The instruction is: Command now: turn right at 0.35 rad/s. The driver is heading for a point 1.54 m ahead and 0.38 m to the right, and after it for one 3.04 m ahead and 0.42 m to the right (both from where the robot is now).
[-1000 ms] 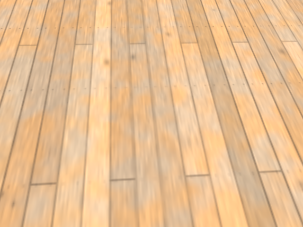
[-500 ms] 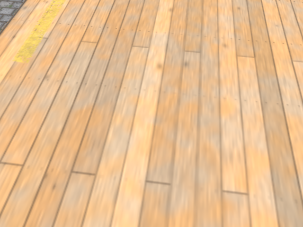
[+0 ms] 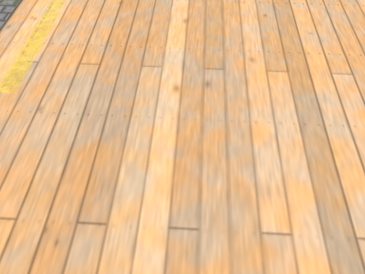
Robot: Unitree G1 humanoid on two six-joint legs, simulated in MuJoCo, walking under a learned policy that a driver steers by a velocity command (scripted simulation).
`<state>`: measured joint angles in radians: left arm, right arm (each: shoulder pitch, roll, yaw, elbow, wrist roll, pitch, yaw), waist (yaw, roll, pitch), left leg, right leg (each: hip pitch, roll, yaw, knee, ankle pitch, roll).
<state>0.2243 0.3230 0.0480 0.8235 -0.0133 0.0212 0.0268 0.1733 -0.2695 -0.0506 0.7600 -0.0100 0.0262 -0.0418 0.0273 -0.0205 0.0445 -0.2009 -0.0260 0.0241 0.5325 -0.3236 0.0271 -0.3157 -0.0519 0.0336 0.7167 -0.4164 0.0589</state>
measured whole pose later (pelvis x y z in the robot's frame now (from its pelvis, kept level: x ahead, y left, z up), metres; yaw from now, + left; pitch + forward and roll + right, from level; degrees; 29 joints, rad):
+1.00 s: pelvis +0.39 -0.16 +0.01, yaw -29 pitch +2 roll +3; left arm 0.13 0.29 0.04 0.64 -0.01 -0.05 -0.01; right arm 0.35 -0.29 -0.07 0.87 0.02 -0.10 0.02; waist -0.09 -0.04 0.03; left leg -0.07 -0.04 0.07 0.25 -0.21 0.02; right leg -0.63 -0.11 0.05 0.78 -0.16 0.00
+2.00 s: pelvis +0.89 -0.36 +0.01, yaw +0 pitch +2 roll +0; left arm 0.05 0.29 0.05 0.65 0.01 -0.10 0.00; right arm 0.32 -0.29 -0.07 0.75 0.02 -0.04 -0.01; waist -0.07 -0.04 0.05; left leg -0.13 -0.11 -0.14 0.36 -0.24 0.09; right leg -0.64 -0.07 0.10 0.64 0.00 0.07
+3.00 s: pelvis +1.39 -0.27 +0.01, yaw +5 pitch +1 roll +2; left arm 0.14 0.29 0.06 0.73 -0.01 -0.03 -0.03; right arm 0.27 -0.27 -0.06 0.83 -0.01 -0.07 -0.02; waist -0.05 -0.05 0.05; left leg -0.03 -0.03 0.20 0.27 -0.26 0.04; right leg -0.64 -0.09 0.02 0.72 0.01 0.02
